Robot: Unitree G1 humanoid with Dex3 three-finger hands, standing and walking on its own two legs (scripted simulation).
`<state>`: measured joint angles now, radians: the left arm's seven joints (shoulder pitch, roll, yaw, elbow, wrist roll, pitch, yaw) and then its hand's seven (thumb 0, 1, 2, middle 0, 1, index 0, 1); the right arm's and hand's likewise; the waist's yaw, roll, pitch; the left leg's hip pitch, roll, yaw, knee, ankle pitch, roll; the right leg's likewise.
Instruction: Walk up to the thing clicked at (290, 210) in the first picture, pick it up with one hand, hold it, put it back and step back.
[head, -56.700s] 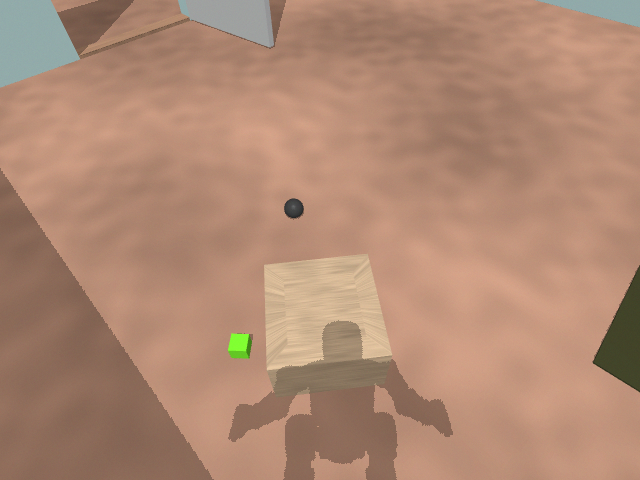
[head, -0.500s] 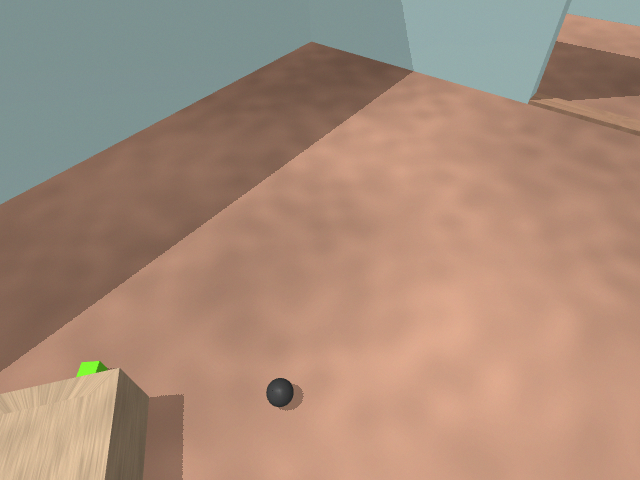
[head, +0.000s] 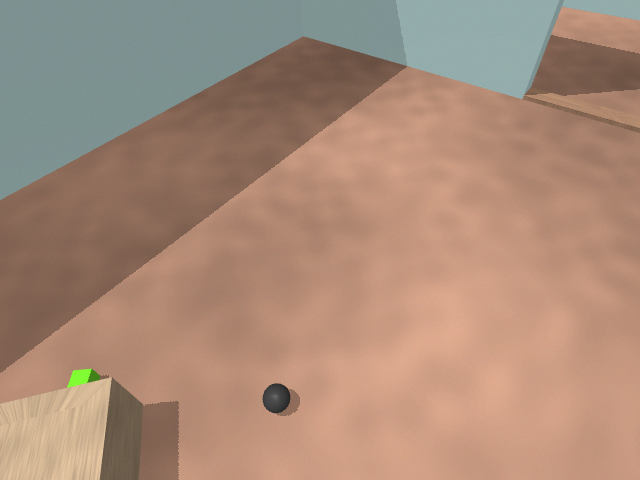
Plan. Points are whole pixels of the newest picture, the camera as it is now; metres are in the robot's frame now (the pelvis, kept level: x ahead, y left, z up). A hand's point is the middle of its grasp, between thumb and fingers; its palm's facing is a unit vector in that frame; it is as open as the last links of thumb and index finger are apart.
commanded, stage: stand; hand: left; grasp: from above
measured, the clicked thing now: (276, 398) +0.47 +0.19 -0.74
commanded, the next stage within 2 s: step back in 0.78 s
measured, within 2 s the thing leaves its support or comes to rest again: neither
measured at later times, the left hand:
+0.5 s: hand out of the picture +0.06 +0.25 -0.16, palm faces +0.01 -0.94 -0.34, open 7.4 cm
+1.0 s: hand out of the picture +0.08 +0.28 -0.17, palm faces +0.00 -0.93 -0.38, open 7.4 cm
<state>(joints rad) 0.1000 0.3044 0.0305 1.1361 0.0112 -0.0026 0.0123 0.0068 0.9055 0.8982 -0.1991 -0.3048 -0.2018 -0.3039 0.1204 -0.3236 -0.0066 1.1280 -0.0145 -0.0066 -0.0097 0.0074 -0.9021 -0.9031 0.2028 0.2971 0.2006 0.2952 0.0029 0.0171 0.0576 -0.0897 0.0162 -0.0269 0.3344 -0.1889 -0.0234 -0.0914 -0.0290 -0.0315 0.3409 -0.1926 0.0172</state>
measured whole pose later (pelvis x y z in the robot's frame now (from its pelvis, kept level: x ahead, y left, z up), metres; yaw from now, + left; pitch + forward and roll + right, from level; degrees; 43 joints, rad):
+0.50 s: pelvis -0.01 +0.00 +0.00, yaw +0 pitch -3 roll +0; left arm 0.12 0.33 0.03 1.14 0.02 0.00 0.00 0.01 0.91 0.90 -0.20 -0.30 -0.20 -0.30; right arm 0.12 -0.33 -0.01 1.14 -0.01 0.00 0.00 0.01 -0.90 -0.90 0.20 0.30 0.20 0.30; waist 0.00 0.01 0.06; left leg -0.10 0.02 -0.03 0.32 -0.17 -0.03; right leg -0.10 -0.03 -0.03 0.33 -0.17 0.01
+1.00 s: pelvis -0.03 +0.01 -0.01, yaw +0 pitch -1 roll +0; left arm 0.05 0.36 0.07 1.01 0.01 0.03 0.01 0.01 0.90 0.90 -0.20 -0.30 -0.20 -0.30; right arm 0.07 -0.40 -0.04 1.02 0.01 0.04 0.02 0.01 -0.90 -0.90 0.20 0.30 0.20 0.30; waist -0.01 0.00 0.16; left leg -0.32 -0.03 -0.03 0.73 -0.41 0.02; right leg -0.27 -0.05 -0.02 0.52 -0.22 0.01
